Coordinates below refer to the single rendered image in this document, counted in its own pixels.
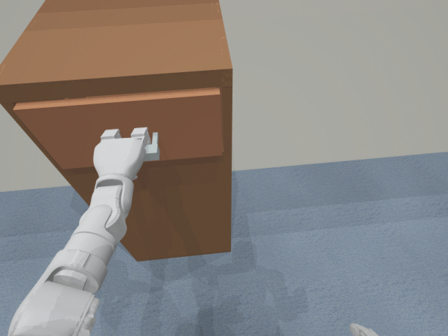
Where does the cabinet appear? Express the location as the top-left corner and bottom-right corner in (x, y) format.
(0, 0), (232, 262)

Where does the robot left forearm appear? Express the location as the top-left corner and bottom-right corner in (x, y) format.
(8, 174), (134, 336)

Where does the drawer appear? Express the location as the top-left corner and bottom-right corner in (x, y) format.
(13, 87), (223, 169)

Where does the robot left upper arm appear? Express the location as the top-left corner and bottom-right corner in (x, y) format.
(12, 281), (100, 336)

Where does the handle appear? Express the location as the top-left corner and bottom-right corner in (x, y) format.
(144, 132), (160, 161)

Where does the left robot hand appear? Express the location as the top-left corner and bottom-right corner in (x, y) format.
(93, 127), (151, 181)

